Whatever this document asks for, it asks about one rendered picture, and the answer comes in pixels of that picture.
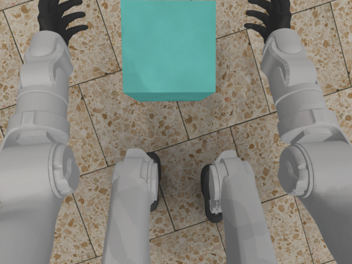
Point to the left robot hand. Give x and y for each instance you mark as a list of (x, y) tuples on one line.
[(50, 17)]

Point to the right robot forearm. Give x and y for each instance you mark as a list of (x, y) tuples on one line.
[(297, 94)]

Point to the left robot forearm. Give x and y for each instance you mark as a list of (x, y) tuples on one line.
[(43, 94)]

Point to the robot right thigh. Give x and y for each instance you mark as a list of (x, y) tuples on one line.
[(247, 238)]

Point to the right robot shin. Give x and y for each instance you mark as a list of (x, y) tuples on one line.
[(214, 205)]

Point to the right robot upper arm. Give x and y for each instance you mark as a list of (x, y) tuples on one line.
[(319, 174)]

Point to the right robot hand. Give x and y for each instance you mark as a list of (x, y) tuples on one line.
[(278, 17)]

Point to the carton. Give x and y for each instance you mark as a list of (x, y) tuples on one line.
[(168, 49)]

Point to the left robot upper arm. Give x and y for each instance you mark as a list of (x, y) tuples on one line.
[(34, 180)]

